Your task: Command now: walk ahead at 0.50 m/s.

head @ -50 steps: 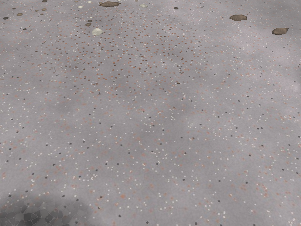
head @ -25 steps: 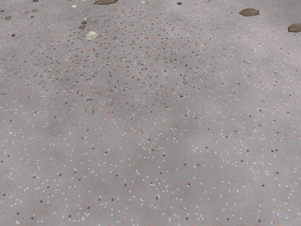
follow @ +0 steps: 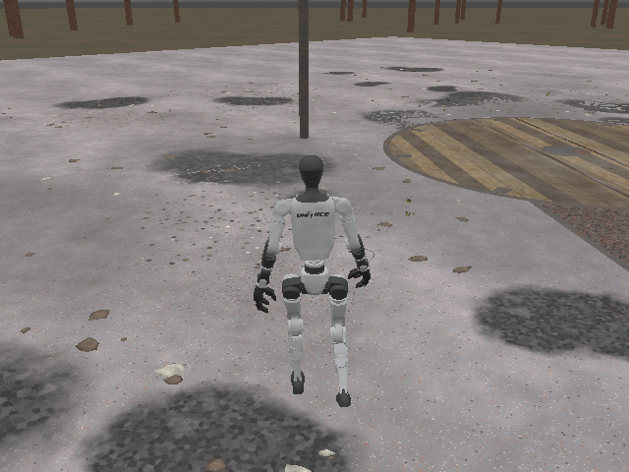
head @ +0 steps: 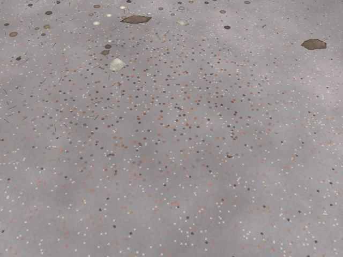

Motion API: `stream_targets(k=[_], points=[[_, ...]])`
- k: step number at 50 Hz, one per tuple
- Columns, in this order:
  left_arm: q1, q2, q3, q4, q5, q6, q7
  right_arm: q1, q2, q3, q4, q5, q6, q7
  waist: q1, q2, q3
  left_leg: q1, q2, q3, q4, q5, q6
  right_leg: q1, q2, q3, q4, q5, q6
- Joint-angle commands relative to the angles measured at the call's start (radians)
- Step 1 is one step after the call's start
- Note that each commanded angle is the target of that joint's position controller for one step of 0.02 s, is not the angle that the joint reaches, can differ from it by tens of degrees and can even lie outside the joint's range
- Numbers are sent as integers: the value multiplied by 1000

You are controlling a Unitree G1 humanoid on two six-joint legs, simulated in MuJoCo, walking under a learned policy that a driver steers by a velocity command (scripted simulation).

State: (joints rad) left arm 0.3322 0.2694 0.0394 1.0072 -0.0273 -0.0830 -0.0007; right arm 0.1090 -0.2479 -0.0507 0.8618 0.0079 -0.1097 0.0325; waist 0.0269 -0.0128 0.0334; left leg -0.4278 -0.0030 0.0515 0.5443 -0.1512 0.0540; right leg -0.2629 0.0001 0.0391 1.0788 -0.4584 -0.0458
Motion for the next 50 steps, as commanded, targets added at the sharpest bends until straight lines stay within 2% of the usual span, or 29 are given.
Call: stream_targets(k=[1,2,3,5,7,9,13,16,19,21,22,23,24,25,26,27,28,29,30,31,32,34,37,40,45,46,48,49,50], points=[[-62,117,28,-83,0,-36,8,115,-120,-28,-12,-11,-6,-2,-63,62,-96,413,280,-395,-307,53,166,-423,-114,36,133,137,-17],[-46,101,30,-80,5,-24,8,101,-101,-22,-8,-21,-8,-1,-33,83,-88,350,255,-339,-335,99,157,-361,-139,43,96,175,-14],[-33,78,29,-76,6,-12,7,105,-92,-20,-1,-20,-10,1,-21,89,-81,320,239,-306,-361,123,162,-333,-144,38,66,190,-9],[-44,57,28,-82,10,5,9,134,-112,-25,17,-13,-14,-4,-10,79,-54,289,232,-250,-394,185,176,-350,-152,24,6,223,7],[-115,60,31,-109,19,11,10,165,-135,-32,33,-12,-11,-16,-20,60,-23,300,233,-217,-418,220,183,-419,-156,20,-92,306,27],[-182,53,31,-132,23,8,7,191,-137,-31,45,-10,-2,-27,-34,60,-7,315,217,-177,-430,226,170,-448,-151,12,-209,410,39],[-321,32,20,-169,17,-2,-5,248,-147,-31,70,-1,5,-38,-77,68,27,319,183,-104,-447,184,141,-390,-108,-34,-434,569,39],[-399,34,15,-197,10,-7,-19,302,-151,-35,101,4,16,-40,-100,69,54,407,217,-103,-423,186,141,-407,-91,-38,-512,555,27],[-430,52,17,-224,7,-17,-37,311,-162,-43,119,9,32,-47,-86,77,57,514,267,-114,-359,267,127,-416,-82,-32,-560,465,-7],[-362,85,32,-212,6,-22,-42,282,-178,-50,114,9,41,-50,-37,101,7,539,270,-105,-273,472,106,-290,-44,-62,-575,394,-34],[-258,112,49,-183,8,-22,-39,258,-178,-49,109,9,47,-50,23,107,-56,522,241,-77,-151,631,88,-136,-8,-94,-592,394,-55],[-82,162,75,-127,11,-21,-32,254,-153,-38,100,3,51,-51,95,87,-166,424,185,-39,54,629,57,119,-14,-82,-576,416,-88],[78,246,97,-96,28,-17,-23,320,-90,-16,78,-12,44,-47,102,-62,-319,97,85,6,415,303,4,500,-246,232,-556,375,-195],[116,246,91,-84,22,-13,-28,394,4,13,91,-6,20,-38,71,-257,-425,-186,-66,-94,675,-425,-28,692,-403,642,-714,195,-294],[79,164,68,-89,15,-17,-25,303,-108,-15,84,29,2,-33,98,-165,-331,-292,-13,-200,782,-429,-5,622,-374,608,-764,94,-244],[-15,132,57,-108,14,-20,-21,219,-145,-25,54,48,-8,-34,76,-123,-192,-333,39,-173,774,-331,11,468,-355,455,-791,144,-201],[-92,102,47,-121,24,-25,-21,179,-143,-29,49,40,-7,-42,43,-50,-126,-287,90,-155,724,-233,12,319,-323,346,-827,215,-177],[-137,70,39,-124,32,-32,-23,178,-130,-37,51,30,4,-48,9,-49,-77,-233,122,-157,670,-173,10,210,-289,254,-865,274,-157],[-156,51,34,-117,42,-36,-25,206,-107,-38,59,28,20,-48,-20,-76,-68,-170,143,-165,642,-136,10,143,-264,190,-897,301,-142],[-157,45,34,-110,43,-39,-25,227,-81,-37,66,30,35,-48,-33,-81,-58,-146,149,-165,625,-120,8,109,-251,142,-923,321,-141],[-147,56,37,-99,43,-42,-22,229,-65,-36,65,31,46,-48,-40,-76,-41,-151,153,-164,609,-102,3,85,-248,98,-942,357,-144],[-126,83,45,-85,46,-46,-11,187,-65,-40,45,26,59,-50,-40,-53,-10,-216,152,-177,558,-22,-9,84,-246,29,-965,427,-146],[-102,97,48,-75,48,-42,6,118,-64,-44,17,17,55,-42,-27,-37,10,-283,136,-182,411,133,-23,127,-233,-61,-974,506,-130],[-87,108,47,-75,43,-36,18,24,-47,-34,-18,12,49,-24,0,-28,30,-255,123,-110,245,252,-23,146,-213,-152,-985,538,-103],[16,130,56,-45,27,-3,27,-126,-24,-15,-104,12,50,9,52,-7,75,-338,103,-34,108,189,1,352,-273,-209,-917,668,-99],[20,137,58,-45,24,7,28,-140,-26,-15,-121,14,50,17,49,-11,76,-339,93,-15,95,145,11,386,-285,-220,-887,729,-96],[-6,162,66,-60,19,23,34,-123,-49,-26,-144,17,52,31,13,-46,39,-246,43,43,82,50,42,414,-293,-251,-787,1018,-79],[-19,178,70,-69,17,30,39,-84,-71,-36,-146,17,56,34,-18,-73,1,-169,6,72,92,-2,61,421,-294,-262,-705,1187,-69],[-35,192,74,-78,17,38,43,6,-106,-54,-134,21,58,35,-73,-91,-53,-48,-31,88,91,-42,86,403,-288,-269,-569,1295,-57]])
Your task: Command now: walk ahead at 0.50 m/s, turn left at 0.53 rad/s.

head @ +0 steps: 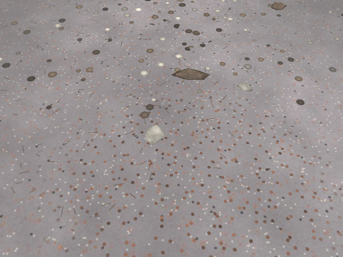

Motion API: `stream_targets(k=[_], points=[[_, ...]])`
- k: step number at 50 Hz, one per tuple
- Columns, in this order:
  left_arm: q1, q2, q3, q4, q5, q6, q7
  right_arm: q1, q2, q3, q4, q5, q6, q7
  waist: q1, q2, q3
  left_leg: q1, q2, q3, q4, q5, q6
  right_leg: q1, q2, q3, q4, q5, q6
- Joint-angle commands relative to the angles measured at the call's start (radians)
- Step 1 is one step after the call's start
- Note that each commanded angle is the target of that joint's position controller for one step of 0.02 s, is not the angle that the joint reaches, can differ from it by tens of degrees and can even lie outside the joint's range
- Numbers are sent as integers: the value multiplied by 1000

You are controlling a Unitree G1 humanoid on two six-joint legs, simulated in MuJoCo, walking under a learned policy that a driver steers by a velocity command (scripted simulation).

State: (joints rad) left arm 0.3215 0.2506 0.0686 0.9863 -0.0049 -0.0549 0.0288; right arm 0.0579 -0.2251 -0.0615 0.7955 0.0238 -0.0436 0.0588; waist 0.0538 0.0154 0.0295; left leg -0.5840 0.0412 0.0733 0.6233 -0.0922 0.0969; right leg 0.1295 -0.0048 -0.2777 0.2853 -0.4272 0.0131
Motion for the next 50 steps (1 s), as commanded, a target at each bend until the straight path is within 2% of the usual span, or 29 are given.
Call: stream_targets(k=[1,2,3,4,5,6,7,8,10,12,16,21,23,24,25,26,27,28,29,30,31,32,35,38,43,46,48,49,50], points=[[-51,214,43,-68,-10,13,15,210,-184,-74,-34,7,-8,0,-185,-105,-127,333,-110,56,-65,-41,82,-72,-251,33,427,1220,-88],[-47,194,34,-89,1,2,14,357,-272,-107,-4,2,2,-25,-241,4,-221,635,9,-162,-109,-51,141,-316,-201,32,735,887,-44],[26,40,-11,-142,18,-35,-8,311,-349,-117,-30,7,-2,-33,-119,256,-305,969,272,-763,-224,-137,352,-784,49,136,1128,-77,25],[-66,117,1,-166,-19,-87,-30,353,-273,-89,-34,-11,-9,-32,-179,135,-391,1014,301,-887,-328,-166,353,-900,34,375,1198,-126,-8],[-152,144,8,-196,-52,-109,-39,325,-213,-73,-35,-20,-19,-35,-182,92,-272,930,264,-719,-325,-105,298,-956,-20,383,1157,-56,-38],[-158,132,6,-195,-42,-114,-35,252,-179,-64,-43,-13,-30,-30,-124,-14,-163,759,216,-585,-330,1,258,-921,-68,377,1039,17,-45],[-158,146,17,-182,-13,-106,-27,188,-144,-53,-59,-11,-35,-32,-87,-35,-123,632,178,-496,-341,87,228,-850,-101,370,941,48,-38],[-138,150,24,-180,-2,-90,-26,152,-134,-46,-76,-18,-36,-36,-55,-23,-96,531,155,-455,-364,138,223,-780,-116,371,899,71,-26],[-124,131,25,-190,10,-64,-24,149,-159,-50,-83,-13,-37,-45,-28,-18,-72,426,137,-418,-396,192,225,-733,-119,353,803,94,9],[-183,107,17,-217,20,-52,-19,175,-197,-60,-83,-12,-37,-60,-37,-5,-46,361,111,-363,-413,221,217,-735,-106,331,672,185,42],[-334,75,0,-263,14,-54,-26,227,-210,-66,-77,-4,-24,-73,-99,47,-26,296,33,-295,-390,100,142,-650,-37,310,352,471,52],[-387,122,9,-298,-3,-72,-46,295,-185,-59,-54,0,-14,-75,-123,89,-40,418,91,-400,-291,-8,111,-615,-15,341,216,479,21],[-350,139,15,-292,-1,-85,-55,301,-181,-56,-49,-8,-10,-79,-100,115,-42,468,119,-436,-235,32,98,-575,-15,328,197,405,-12],[-287,149,23,-274,3,-91,-55,293,-172,-52,-52,-10,-8,-80,-62,123,-59,474,100,-430,-182,106,82,-494,-2,305,163,391,-37],[-184,182,38,-251,15,-97,-51,287,-141,-39,-60,-15,-11,-77,-14,108,-132,447,49,-392,-46,183,53,-331,-35,330,169,394,-78],[-22,238,50,-233,25,-97,-46,295,-104,-21,-81,-30,-13,-76,47,-5,-270,316,-20,-307,239,19,12,-83,-197,509,188,389,-143],[73,312,74,-176,25,-83,-56,460,-55,-9,-84,8,-26,-74,-22,-378,-354,-42,-152,-217,549,-464,-56,195,-386,995,62,152,-314],[59,210,50,-189,-8,-80,-63,428,-154,-22,-63,17,-30,-76,12,-247,-279,-176,-95,-280,664,-484,-60,177,-383,1070,7,-90,-296],[5,154,34,-201,-11,-73,-59,304,-196,-32,-82,13,-31,-74,34,-145,-151,-218,-60,-266,684,-390,-56,62,-343,911,-1,-83,-252],[-51,145,26,-214,3,-65,-58,235,-184,-29,-99,0,-32,-76,15,-67,-92,-189,-20,-222,657,-318,-55,-57,-303,798,-15,26,-230],[-84,127,19,-213,10,-60,-57,195,-173,-30,-112,-15,-36,-74,-4,-56,-44,-172,12,-205,594,-268,-56,-149,-271,724,-36,138,-232],[-96,112,10,-212,18,-61,-54,202,-158,-31,-115,-16,-36,-70,-30,-82,-42,-119,43,-196,548,-235,-55,-204,-242,663,-55,219,-225],[-69,124,12,-190,4,-66,-51,204,-111,-19,-121,-14,-30,-65,-43,-110,-46,-88,66,-153,428,-211,-73,-246,-220,563,-103,361,-244],[-35,167,23,-176,-9,-54,-40,96,-83,-3,-161,-26,-38,-66,-23,-87,-29,-77,64,-124,216,-89,-99,-269,-200,506,-130,439,-248],[49,186,28,-150,-25,-31,-31,-40,-85,2,-187,-10,-54,-47,21,-97,-8,61,-5,-99,-42,103,-127,-297,-172,459,-99,434,-216],[72,192,31,-142,-29,-16,-25,-67,-119,-9,-203,-3,-68,-36,4,-116,-8,126,-17,-119,-128,63,-107,-254,-204,523,-40,383,-191],[53,194,31,-147,-27,-8,-20,29,-156,-28,-176,-6,-75,-41,-63,-120,-47,298,-27,-105,-188,37,-75,-275,-184,522,58,429,-157],[48,161,20,-155,-19,-10,-21,144,-198,-48,-149,-17,-77,-50,-118,-100,-122,484,11,-129,-184,30,-43,-336,-127,484,208,461,-125],[32,90,-4,-192,6,-14,-22,317,-273,-68,-133,-35,-74,-62,-190,33,-275,753,213,-318,-155,26,21,-509,-48,411,521,241,-81]])
Over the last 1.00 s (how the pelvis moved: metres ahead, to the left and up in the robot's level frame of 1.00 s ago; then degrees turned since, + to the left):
0.56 -0.02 -0.01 13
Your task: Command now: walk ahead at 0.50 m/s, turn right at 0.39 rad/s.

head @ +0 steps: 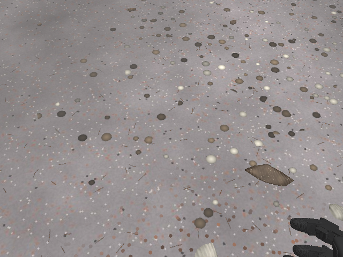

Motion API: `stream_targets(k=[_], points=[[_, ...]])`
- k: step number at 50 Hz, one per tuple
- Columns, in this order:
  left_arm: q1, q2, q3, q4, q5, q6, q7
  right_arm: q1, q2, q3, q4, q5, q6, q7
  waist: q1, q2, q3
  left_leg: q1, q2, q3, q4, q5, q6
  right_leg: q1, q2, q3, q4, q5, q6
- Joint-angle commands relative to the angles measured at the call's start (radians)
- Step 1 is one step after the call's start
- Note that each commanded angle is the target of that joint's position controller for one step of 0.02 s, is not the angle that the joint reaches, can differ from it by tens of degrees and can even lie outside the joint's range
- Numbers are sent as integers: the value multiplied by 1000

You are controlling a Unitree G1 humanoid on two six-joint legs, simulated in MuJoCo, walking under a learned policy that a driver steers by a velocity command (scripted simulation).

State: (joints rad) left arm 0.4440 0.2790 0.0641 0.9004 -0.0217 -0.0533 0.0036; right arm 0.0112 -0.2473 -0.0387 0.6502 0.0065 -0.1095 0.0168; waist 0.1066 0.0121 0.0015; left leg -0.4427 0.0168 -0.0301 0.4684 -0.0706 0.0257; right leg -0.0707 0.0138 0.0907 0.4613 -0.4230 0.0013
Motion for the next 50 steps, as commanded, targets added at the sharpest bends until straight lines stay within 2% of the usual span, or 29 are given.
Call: stream_targets(k=[1,2,3,4,6,8,10,15,20,22,23,24,25,26,27,28,29,30,32,35,38,40,42,44,46,47,48,49,50], points=[[29,-3,-19,-138,-1,-35,4,410,-310,-101,36,-24,8,-15,-183,333,-349,821,437,-620,-103,-180,235,-623,26,-28,638,-177,-29],[1,101,5,-117,-23,-37,6,393,-215,-81,35,-16,11,-12,-203,223,-275,754,407,-658,-156,-345,233,-724,-32,38,775,-152,-23],[-77,141,19,-132,-24,-33,5,343,-160,-63,32,-7,9,-12,-205,154,-154,644,366,-497,-169,-324,194,-755,-67,32,799,-59,-27],[-108,130,21,-132,-17,-26,7,280,-131,-51,31,-10,8,-10,-175,101,-97,530,318,-383,-196,-236,170,-715,-99,16,781,18,-21],[-125,101,26,-144,-8,-6,1,202,-94,-42,41,-19,4,-6,-124,118,-18,373,262,-227,-261,-108,153,-647,-141,17,715,102,-13],[-137,65,20,-160,-9,13,-5,186,-103,-50,56,-19,-7,-7,-104,103,1,316,256,-138,-305,-8,162,-622,-151,7,686,148,-2],[-170,54,19,-184,-3,22,-7,193,-126,-60,74,-20,-12,-13,-99,69,13,313,264,-69,-325,68,173,-648,-155,12,628,211,11],[-307,35,4,-234,0,17,-37,220,-174,-74,106,-14,-2,-26,-138,40,45,335,239,106,-337,117,144,-609,-138,-43,351,441,2],[-435,53,4,-304,0,20,-61,283,-219,-91,143,12,24,-29,-172,37,84,469,281,174,-284,169,110,-607,-111,-109,207,366,-48],[-417,79,17,-319,3,23,-66,279,-248,-98,146,20,38,-31,-143,62,52,512,284,208,-177,440,89,-527,-60,-162,187,263,-85],[-355,103,32,-311,4,26,-64,275,-263,-102,145,24,46,-34,-102,77,4,515,276,228,-64,616,76,-427,-16,-196,181,217,-108],[-211,144,58,-275,0,28,-59,261,-260,-99,141,28,55,-37,-18,63,-71,468,242,262,130,696,50,-229,36,-219,121,258,-141],[-34,221,96,-228,-2,37,-41,279,-228,-84,132,12,52,-41,57,7,-166,264,204,271,404,517,4,81,14,-123,106,301,-186],[-39,356,118,-227,-13,34,-29,370,-80,-35,69,-36,29,-29,-54,-294,-235,-218,23,226,791,-409,-69,433,-266,428,41,199,-368],[-2,295,93,-267,-4,18,-33,290,-127,-32,57,-3,-12,-16,8,-200,-408,-335,-35,-33,930,-543,-60,503,-358,755,-140,29,-438],[-29,230,73,-254,6,3,-38,178,-189,-49,27,39,-31,-8,32,-127,-270,-426,12,-56,932,-449,-34,426,-335,625,-172,80,-377],[-79,201,64,-255,3,-5,-37,159,-176,-41,22,33,-41,-12,-6,-76,-177,-409,53,-51,854,-364,-18,286,-294,508,-167,144,-343],[-157,162,51,-268,4,-5,-34,163,-178,-45,35,5,-41,-19,-54,-34,-110,-339,87,-52,765,-310,-22,134,-256,408,-169,246,-315],[-232,133,39,-300,23,-6,-26,199,-189,-56,43,-13,-17,-20,-118,-59,-73,-204,111,-60,673,-258,-34,-49,-211,319,-211,377,-304],[-237,157,43,-287,26,-12,-9,199,-145,-45,47,-25,12,-25,-138,-40,-39,-151,90,-11,544,-189,-81,-166,-185,166,-207,777,-298],[-211,159,44,-259,16,0,9,121,-96,-23,36,-27,14,-18,-105,-67,-43,-68,48,20,308,41,-87,-208,-107,33,-172,854,-229],[-167,154,41,-236,13,10,15,65,-94,-19,27,-18,9,-5,-68,-85,-60,-24,17,22,191,186,-79,-179,-105,34,-158,785,-204],[-147,148,36,-218,14,15,15,37,-109,-22,20,-13,8,4,-54,-95,-60,-17,8,5,125,206,-64,-127,-133,71,-133,722,-197],[-146,139,32,-206,17,18,14,34,-135,-33,14,-21,4,11,-60,-102,-58,-22,7,-11,75,146,-34,-64,-165,118,-73,703,-187],[-172,127,27,-200,15,21,14,86,-148,-42,29,-31,-1,13,-99,-101,-64,46,-3,-1,-7,148,1,-36,-158,141,17,692,-161],[-169,111,22,-200,19,20,14,124,-163,-47,41,-41,-7,9,-116,-77,-86,148,15,-4,-55,340,24,-51,-108,123,93,679,-128],[-126,81,12,-213,38,13,13,151,-213,-52,29,-58,-11,2,-95,12,-170,335,139,-110,10,721,78,-137,-31,93,227,506,-80],[15,40,-4,-181,30,10,14,187,-184,-41,35,-68,3,-4,-77,167,-303,563,309,-290,49,872,248,-290,35,61,431,123,-10],[-8,91,0,-177,25,23,12,225,-109,-24,55,-39,19,0,-114,221,-346,568,371,-419,-9,747,311,-352,32,56,553,-263,34]])
Over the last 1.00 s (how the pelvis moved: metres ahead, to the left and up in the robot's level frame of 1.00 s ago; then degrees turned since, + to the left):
0.54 0.10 0.01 13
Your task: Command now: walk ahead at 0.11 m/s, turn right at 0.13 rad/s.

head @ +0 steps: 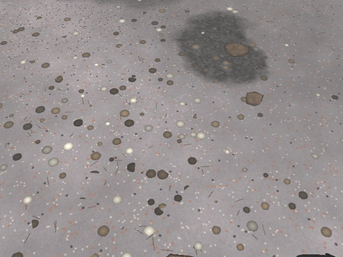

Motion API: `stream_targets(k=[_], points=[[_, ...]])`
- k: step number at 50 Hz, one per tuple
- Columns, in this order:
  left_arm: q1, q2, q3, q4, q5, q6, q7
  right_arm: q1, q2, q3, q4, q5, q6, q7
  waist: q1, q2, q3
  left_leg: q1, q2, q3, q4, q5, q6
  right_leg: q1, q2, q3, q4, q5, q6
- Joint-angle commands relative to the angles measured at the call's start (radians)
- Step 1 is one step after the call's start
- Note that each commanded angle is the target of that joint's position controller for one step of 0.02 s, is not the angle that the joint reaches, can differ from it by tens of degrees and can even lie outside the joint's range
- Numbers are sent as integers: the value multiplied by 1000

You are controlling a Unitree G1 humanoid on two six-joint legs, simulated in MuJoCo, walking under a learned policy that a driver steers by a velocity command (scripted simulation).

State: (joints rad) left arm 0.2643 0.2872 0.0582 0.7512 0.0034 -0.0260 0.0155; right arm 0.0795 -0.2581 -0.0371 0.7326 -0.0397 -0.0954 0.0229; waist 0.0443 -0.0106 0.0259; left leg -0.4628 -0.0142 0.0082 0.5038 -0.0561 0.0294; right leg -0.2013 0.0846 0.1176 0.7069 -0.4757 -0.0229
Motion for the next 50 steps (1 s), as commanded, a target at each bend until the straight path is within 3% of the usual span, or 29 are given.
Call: stream_targets(k=[1,2,3,5,7,10,11,12,13,15,19,25,35,36,38,40,42,43,45,46,47,48,49,50], points=[[115,128,20,-39,-11,16,0,137,-83,-15,-21,27,16,0,-58,164,-304,523,376,-463,-84,461,277,-266,-69,46,354,-238,74],[65,122,23,-40,-15,39,6,99,-95,-15,-21,28,29,2,-51,112,-237,447,345,-441,-123,235,238,-292,-90,28,375,-199,87],[43,116,25,-41,-12,61,10,41,-101,-13,-28,27,38,3,-37,100,-165,341,319,-402,-170,63,211,-287,-112,10,329,-157,94],[48,80,19,-27,-9,83,16,-47,-118,-18,-37,14,57,-2,-6,153,-97,167,238,-301,-237,-138,155,-172,-128,-32,157,-73,95],[74,49,12,5,-1,75,16,-52,-116,-20,-29,13,68,-9,-5,172,-111,119,189,-217,-238,-167,141,-52,-111,-74,11,59,82],[88,39,12,37,16,65,8,-24,-88,-10,-3,32,73,-17,5,132,-128,86,156,-165,-213,-351,92,84,-96,-109,-197,281,42],[58,59,12,20,30,63,9,-4,-69,-2,11,28,71,-16,-8,99,-104,62,136,-153,-199,-429,46,84,-143,-54,-231,298,19],[22,109,20,4,26,61,15,12,-78,-5,13,20,70,-14,-46,34,-56,70,92,-113,-169,-446,9,-1,-184,-4,-262,184,-15],[11,111,24,21,18,56,14,2,-76,-7,12,18,69,-15,-58,-44,-24,155,53,-60,-132,-367,-15,-133,-167,-5,-283,8,-33],[-21,62,10,25,22,33,15,1,-67,-6,24,22,68,-21,-63,-73,-13,239,53,-52,-64,-239,-9,-190,-161,-9,-321,19,-4],[13,62,8,47,8,4,15,29,-65,-8,63,27,68,-28,-53,-36,-39,248,53,-46,-27,-67,11,-116,-151,-26,-275,219,18],[39,56,5,80,3,7,19,28,-70,-14,116,35,78,-30,-43,-1,-53,277,55,-44,-2,67,5,-71,-138,-44,-250,344,14],[30,39,-1,141,1,11,19,20,-82,-21,208,40,98,-49,-46,6,-46,307,57,-45,-1,102,-2,-39,-126,-66,-265,409,13],[52,33,-1,159,0,12,19,36,-72,-19,226,41,101,-49,-44,-1,-64,314,41,-27,2,4,-3,-28,-120,-71,-283,309,8],[54,68,10,168,-10,17,20,30,-75,-23,240,49,103,-50,-39,-56,-4,238,-16,30,62,-326,-4,-63,-140,-21,-338,-16,-44],[87,110,22,170,-20,6,22,-25,-74,-24,220,56,82,-44,-11,-132,94,68,-34,63,171,-414,-5,-53,-260,155,-453,-271,-127],[90,137,32,179,-29,-18,24,-55,-61,-22,201,67,45,-31,-11,-173,175,-30,17,27,235,-362,24,-36,-377,302,-507,-259,-193],[73,125,30,179,-28,-29,23,-37,-59,-23,206,70,28,-23,-29,-173,180,-30,33,18,209,-361,40,-19,-385,292,-487,-167,-193],[6,105,26,166,-32,-33,15,103,-64,-34,264,76,8,-10,-105,-142,129,203,12,40,32,-304,60,-86,-311,162,-396,-6,-135],[-40,89,21,147,-28,-37,13,215,-102,-52,310,70,5,-9,-150,-84,83,377,23,-17,-20,-246,69,-171,-238,67,-269,146,-92],[-72,26,4,105,-26,-48,14,333,-206,-84,344,69,2,-8,-176,180,32,526,181,-332,-170,-355,161,-328,-79,-126,60,205,-5],[-85,30,6,82,-27,-64,18,428,-224,-80,357,57,-5,4,-204,303,-30,654,362,-707,-322,-357,275,-495,-22,-86,347,-67,24],[-73,64,18,86,-49,-76,10,350,-152,-52,341,46,-16,4,-146,184,7,629,390,-686,-307,-348,268,-579,-79,-4,491,-69,-3],[-54,58,17,101,-57,-82,1,283,-115,-40,315,47,-22,4,-115,131,33,591,351,-568,-300,-320,234,-594,-124,-4,523,20,-29]])
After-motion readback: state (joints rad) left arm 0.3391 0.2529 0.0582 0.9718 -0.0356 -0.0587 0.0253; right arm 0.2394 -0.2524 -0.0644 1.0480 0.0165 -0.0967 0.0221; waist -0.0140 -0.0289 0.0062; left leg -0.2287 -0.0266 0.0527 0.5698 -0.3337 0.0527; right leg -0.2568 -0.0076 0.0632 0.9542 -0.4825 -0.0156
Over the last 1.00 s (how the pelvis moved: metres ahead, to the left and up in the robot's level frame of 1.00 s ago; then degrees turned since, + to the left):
0.47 -0.12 0.00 -29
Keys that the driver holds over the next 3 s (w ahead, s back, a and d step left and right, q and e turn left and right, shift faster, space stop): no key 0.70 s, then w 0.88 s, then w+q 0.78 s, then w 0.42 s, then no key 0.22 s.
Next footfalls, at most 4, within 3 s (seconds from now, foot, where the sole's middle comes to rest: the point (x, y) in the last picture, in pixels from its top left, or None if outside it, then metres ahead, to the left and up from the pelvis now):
0.22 right None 0.07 -0.14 -0.76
1.40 right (222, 246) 0.52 -0.15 -0.76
1.96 left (162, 174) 0.82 0.10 -0.76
2.44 right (187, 118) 1.15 -0.01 -0.76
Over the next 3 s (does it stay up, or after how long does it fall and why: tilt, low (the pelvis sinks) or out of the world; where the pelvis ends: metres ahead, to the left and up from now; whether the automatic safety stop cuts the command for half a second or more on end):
stays up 1.19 0.18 0.00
